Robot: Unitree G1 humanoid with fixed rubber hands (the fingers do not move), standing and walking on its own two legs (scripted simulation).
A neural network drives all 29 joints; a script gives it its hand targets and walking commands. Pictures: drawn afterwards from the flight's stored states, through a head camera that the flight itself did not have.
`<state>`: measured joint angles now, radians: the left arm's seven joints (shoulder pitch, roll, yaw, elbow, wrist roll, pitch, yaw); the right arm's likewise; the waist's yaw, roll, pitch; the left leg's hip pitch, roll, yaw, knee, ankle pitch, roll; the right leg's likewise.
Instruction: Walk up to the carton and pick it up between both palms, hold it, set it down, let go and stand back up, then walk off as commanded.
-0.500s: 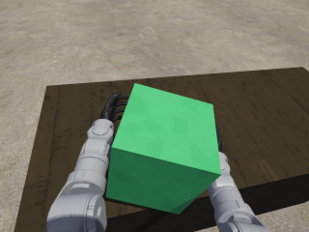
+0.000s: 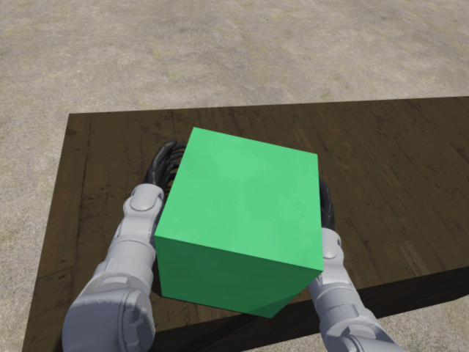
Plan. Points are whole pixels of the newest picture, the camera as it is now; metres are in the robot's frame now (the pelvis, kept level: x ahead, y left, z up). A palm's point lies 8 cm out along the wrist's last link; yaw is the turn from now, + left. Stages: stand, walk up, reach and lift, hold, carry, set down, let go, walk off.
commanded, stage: set down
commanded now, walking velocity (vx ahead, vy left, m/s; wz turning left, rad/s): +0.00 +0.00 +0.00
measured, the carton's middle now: (235, 229) +0.33 -0.03 +0.01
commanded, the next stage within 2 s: none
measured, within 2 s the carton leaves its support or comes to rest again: rests again in 0.38 s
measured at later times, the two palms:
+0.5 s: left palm (156, 188) +0.40 +0.10 +0.05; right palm (321, 226) +0.32 -0.19 +0.02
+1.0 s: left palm (155, 191) +0.41 +0.10 +0.03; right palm (318, 224) +0.33 -0.19 +0.02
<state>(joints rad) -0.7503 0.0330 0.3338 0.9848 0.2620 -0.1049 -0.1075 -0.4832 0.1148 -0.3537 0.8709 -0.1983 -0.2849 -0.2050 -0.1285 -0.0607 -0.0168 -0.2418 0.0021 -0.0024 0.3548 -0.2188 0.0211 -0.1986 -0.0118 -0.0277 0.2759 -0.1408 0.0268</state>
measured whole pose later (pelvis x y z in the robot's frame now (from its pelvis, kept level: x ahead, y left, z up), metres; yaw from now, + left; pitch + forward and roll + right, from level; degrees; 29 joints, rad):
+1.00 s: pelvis -0.01 -0.01 +0.00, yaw +0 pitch +7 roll -1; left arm -0.78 0.04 0.41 1.08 0.31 -0.19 -0.10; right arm -0.57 0.12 -0.51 1.03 -0.33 -0.46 -0.18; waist -0.11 -0.05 0.00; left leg -0.28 -0.01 0.00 0.37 -0.21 0.02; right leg -0.23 -0.02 -0.03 0.27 -0.16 0.03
